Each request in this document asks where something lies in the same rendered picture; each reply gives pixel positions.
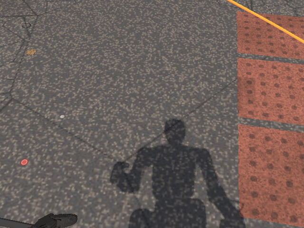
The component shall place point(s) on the left robot hand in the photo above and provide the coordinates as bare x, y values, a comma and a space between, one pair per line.
55, 221

